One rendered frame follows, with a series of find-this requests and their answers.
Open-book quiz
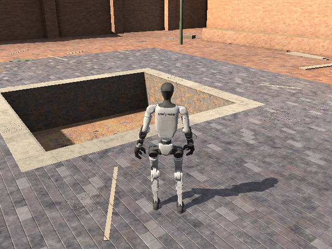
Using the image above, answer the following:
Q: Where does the robot left hand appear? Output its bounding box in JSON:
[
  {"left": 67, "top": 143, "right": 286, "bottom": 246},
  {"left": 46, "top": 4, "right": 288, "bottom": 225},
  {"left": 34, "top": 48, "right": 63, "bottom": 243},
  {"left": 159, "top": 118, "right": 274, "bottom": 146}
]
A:
[{"left": 134, "top": 146, "right": 146, "bottom": 159}]

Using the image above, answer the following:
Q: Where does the left robot forearm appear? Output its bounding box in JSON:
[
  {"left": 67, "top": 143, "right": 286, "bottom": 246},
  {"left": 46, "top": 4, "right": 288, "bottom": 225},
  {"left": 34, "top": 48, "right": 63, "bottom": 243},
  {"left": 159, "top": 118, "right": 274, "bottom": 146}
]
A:
[{"left": 136, "top": 125, "right": 147, "bottom": 148}]

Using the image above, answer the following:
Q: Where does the right robot upper arm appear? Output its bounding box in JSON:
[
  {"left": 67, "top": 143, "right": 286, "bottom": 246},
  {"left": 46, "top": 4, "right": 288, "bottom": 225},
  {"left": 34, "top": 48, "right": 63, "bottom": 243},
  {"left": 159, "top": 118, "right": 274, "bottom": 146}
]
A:
[{"left": 178, "top": 105, "right": 190, "bottom": 134}]

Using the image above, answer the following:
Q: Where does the robot right hand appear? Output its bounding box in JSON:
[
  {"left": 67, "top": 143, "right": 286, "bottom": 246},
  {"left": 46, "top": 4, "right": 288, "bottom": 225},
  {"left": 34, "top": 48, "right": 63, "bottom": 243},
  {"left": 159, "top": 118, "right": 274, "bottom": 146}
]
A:
[{"left": 183, "top": 144, "right": 195, "bottom": 156}]

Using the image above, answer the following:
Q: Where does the robot left foot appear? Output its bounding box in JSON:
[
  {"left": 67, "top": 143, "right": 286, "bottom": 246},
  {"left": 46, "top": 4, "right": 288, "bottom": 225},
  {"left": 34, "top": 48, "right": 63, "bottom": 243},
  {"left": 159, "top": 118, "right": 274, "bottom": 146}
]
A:
[{"left": 153, "top": 198, "right": 160, "bottom": 210}]

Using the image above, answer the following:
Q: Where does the left robot shin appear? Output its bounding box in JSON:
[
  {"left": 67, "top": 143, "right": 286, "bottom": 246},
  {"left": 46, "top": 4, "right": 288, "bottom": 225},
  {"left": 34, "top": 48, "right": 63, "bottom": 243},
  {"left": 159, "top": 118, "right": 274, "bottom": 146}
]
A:
[{"left": 151, "top": 170, "right": 159, "bottom": 203}]

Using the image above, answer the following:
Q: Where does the left robot upper arm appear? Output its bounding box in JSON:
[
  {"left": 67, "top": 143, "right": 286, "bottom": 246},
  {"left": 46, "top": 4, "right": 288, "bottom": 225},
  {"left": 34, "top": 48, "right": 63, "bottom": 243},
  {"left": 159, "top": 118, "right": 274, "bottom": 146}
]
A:
[{"left": 142, "top": 105, "right": 156, "bottom": 133}]

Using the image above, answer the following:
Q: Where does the right robot forearm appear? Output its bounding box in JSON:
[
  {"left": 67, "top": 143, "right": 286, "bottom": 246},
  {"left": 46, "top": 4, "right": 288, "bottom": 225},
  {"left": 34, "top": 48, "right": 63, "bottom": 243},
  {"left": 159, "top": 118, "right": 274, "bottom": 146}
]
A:
[{"left": 185, "top": 126, "right": 194, "bottom": 146}]

